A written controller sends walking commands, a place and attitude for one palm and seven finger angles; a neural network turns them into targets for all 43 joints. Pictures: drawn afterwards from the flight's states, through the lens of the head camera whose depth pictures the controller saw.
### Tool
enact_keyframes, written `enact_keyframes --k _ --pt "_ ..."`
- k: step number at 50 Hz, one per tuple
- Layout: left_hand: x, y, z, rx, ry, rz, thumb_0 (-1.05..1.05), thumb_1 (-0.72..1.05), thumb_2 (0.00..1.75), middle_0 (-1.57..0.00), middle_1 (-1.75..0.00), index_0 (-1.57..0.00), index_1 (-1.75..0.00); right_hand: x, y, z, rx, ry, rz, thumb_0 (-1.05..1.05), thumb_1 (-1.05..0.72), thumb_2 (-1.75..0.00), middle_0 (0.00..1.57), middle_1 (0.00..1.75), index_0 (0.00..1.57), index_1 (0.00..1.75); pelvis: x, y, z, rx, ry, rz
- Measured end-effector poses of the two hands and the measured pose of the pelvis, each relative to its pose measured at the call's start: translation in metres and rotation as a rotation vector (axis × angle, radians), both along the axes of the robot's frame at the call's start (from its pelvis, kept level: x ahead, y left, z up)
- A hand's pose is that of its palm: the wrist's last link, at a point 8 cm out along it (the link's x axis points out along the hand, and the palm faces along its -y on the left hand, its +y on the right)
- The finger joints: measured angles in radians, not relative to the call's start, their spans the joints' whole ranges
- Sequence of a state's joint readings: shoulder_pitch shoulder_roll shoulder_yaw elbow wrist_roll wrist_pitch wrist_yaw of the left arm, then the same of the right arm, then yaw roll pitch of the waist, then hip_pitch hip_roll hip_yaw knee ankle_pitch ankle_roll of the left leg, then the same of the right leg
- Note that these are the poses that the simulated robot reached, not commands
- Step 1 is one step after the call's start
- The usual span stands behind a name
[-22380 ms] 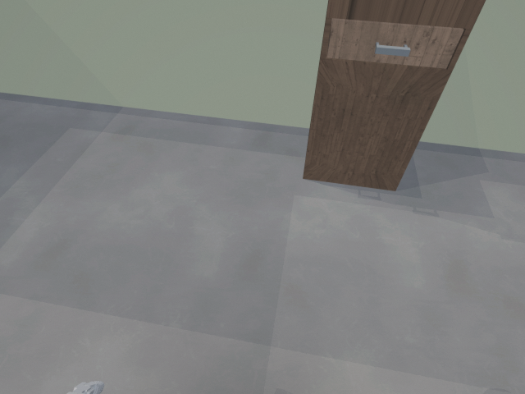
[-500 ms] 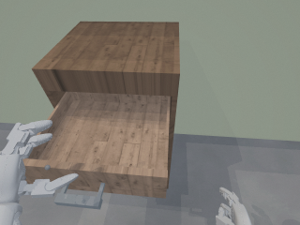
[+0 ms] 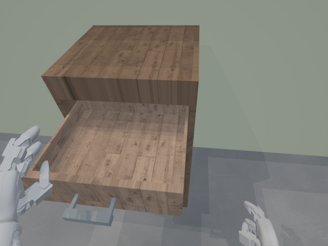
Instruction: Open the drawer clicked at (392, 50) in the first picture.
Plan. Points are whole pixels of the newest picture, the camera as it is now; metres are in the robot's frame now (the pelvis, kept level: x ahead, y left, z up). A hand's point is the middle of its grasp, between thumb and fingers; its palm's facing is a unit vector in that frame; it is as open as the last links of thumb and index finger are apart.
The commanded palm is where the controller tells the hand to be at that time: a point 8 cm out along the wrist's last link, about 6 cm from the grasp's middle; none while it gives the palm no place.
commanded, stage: draw the hand back to the body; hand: left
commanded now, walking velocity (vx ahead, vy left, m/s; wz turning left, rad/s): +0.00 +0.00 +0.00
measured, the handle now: (91, 208) +0.21 +0.22 -0.02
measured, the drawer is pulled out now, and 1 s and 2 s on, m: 0.30 0.30 0.30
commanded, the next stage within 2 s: step back with the hand held close in 0.08 s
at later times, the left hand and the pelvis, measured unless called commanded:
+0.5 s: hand (54, 186) +0.18 +0.23 +0.14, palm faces +0.23 -0.83 -0.51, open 7.4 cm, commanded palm +0.12 +0.28 +0.18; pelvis -0.02 +0.01 +0.00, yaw -2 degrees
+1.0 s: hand (19, 218) +0.12 +0.25 +0.15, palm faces +0.35 -0.83 -0.43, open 7.4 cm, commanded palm +0.05 +0.30 +0.18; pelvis -0.07 +0.02 -0.02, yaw +1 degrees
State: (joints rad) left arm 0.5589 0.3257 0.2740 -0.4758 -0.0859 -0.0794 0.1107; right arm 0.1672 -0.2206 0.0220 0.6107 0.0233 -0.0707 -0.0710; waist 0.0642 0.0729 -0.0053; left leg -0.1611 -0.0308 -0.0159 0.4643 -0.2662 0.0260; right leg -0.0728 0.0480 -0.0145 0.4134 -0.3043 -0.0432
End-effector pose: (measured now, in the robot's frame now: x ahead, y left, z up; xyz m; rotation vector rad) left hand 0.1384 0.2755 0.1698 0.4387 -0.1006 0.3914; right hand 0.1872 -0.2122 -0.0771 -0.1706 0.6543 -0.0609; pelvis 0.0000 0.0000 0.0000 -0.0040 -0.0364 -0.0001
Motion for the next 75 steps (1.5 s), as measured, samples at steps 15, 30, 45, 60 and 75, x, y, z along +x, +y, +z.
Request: enact_keyframes --k 15,30,45,60,75 --pt "0.007 0.003 0.020 0.111 -0.052 -0.022 0.02 0.89 0.89 -0.21 -0.31 -0.21 -0.30 -0.015 -0.013 -0.005 -0.004 0.047 -0.019 0.01 -0.90 -0.89 0.20 0.30 0.20 0.30 -0.007 -0.006 0.000 -0.011 0.025 -0.007" --pt "0.001 0.007 -0.001 0.145 0.062 -0.156 0.02 0.89 0.89 -0.21 -0.30 -0.21 -0.30 -0.055 -0.025 -0.003 -0.071 0.130 -0.146 0.01 -0.90 -0.89 0.20 0.30 0.20 0.30 -0.030 0.011 -0.004 -0.006 0.085 -0.026" --pt "-0.050 0.014 0.003 0.130 -0.043 -0.085 0.02 0.89 0.90 -0.21 -0.30 -0.21 -0.30 -0.081 0.007 -0.012 -0.024 0.075 -0.058 0.01 -0.90 -0.89 0.20 0.30 0.20 0.30 -0.068 0.013 -0.013 -0.019 0.075 -0.009" --pt "-0.068 0.025 0.008 0.134 -0.088 -0.129 0.02 0.89 0.90 -0.21 -0.30 -0.21 -0.30 -0.126 0.006 0.000 -0.076 0.086 -0.081 0.01 -0.90 -0.89 0.20 0.30 0.20 0.30 -0.102 0.022 -0.008 -0.022 0.099 -0.046" --pt "-0.154 -0.038 0.015 0.176 -0.017 -0.258 0.02 0.89 0.89 -0.22 -0.31 -0.21 -0.30 -0.222 -0.043 -0.012 -0.020 0.128 -0.145 0.01 -0.90 -0.89 0.20 0.30 0.20 0.30 -0.188 -0.018 -0.006 0.001 0.094 -0.061"
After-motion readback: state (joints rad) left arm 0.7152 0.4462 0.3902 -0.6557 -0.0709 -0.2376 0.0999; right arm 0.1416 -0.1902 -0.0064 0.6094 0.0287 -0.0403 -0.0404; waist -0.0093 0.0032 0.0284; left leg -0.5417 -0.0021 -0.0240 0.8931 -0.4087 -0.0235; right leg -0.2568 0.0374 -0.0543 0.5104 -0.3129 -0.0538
